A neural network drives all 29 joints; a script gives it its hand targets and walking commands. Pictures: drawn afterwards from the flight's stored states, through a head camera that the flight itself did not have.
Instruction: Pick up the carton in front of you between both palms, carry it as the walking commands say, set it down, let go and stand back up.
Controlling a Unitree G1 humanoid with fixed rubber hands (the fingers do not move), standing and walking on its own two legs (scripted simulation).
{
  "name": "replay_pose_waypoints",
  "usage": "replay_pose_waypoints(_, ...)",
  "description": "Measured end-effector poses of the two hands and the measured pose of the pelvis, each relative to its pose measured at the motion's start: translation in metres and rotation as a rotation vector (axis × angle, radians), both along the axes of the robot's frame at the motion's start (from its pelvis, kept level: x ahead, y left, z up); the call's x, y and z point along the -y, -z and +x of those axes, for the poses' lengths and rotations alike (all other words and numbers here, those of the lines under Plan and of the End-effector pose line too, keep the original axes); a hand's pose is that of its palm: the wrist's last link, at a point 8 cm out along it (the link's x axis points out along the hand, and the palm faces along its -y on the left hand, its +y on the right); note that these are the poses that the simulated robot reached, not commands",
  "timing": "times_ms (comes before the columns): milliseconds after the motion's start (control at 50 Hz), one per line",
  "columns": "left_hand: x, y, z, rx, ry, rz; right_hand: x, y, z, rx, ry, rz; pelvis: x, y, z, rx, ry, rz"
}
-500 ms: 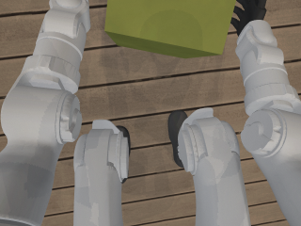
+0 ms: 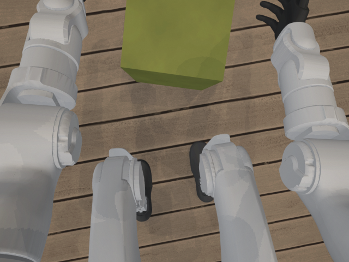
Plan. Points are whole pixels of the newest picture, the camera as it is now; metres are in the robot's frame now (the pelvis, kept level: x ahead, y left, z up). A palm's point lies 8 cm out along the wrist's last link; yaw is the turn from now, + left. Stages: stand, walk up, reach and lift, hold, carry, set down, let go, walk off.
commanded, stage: set down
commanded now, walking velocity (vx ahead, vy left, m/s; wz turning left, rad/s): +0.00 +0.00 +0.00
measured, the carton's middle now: (175, 41) +0.56 -0.05 -0.30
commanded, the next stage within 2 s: let go in 0.70 s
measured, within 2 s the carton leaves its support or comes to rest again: neither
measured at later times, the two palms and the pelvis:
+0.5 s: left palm out of the picture +0.60 +0.14 +0.03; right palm out of the picture +0.51 -0.25 +0.03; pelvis +0.02 +0.00 +0.13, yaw +1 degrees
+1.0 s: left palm out of the picture +0.52 +0.16 +0.15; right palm out of the picture +0.46 -0.24 +0.14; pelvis +0.06 -0.01 +0.26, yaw +2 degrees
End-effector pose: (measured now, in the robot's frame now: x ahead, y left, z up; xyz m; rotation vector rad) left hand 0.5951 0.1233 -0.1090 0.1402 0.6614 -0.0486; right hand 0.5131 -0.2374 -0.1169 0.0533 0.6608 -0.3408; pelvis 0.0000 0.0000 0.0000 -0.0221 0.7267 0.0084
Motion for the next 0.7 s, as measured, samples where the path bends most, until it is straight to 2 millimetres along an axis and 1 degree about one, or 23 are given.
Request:
replay_pose_waypoints(120, -0.005, -0.029, -0.001, -0.004, -0.001, -0.002, 0.004, -0.032, -0.001, 0.004, 0.000, -0.004, 0.000, -0.027, 0.003, -0.054, 0.003, 0.006)
replay_pose_waypoints(300, -0.016, -0.075, 0.005, 0.018, 0.010, 0.004, 0.006, -0.077, 0.002, 0.012, -0.006, -0.012, 0.000, -0.069, 0.011, -0.104, -0.001, 0.009)
replay_pose_waypoints(620, -0.018, -0.181, 0.006, 0.010, 0.020, -0.004, 0.010, -0.184, 0.002, 0.025, -0.015, -0.007, 0.000, -0.163, 0.032, -0.124, -0.002, 0.015)
replay_pose_waypoints(700, -0.018, -0.204, 0.005, 0.007, 0.022, -0.005, 0.010, -0.207, 0.001, 0.025, -0.019, -0.008, 0.001, -0.184, 0.036, -0.115, 0.000, 0.017)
